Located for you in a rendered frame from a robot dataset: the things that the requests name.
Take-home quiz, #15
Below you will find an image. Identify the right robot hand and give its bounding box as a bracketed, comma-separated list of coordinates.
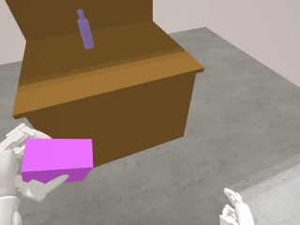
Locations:
[219, 187, 256, 225]

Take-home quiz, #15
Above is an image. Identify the sponge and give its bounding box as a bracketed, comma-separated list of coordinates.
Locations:
[21, 139, 94, 184]

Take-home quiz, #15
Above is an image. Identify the robot left forearm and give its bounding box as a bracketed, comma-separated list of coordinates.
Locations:
[0, 195, 23, 225]

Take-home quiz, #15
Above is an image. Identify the table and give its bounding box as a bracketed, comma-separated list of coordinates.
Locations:
[5, 0, 204, 168]

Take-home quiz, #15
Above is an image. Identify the left robot hand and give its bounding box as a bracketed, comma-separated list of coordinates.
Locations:
[0, 123, 68, 203]

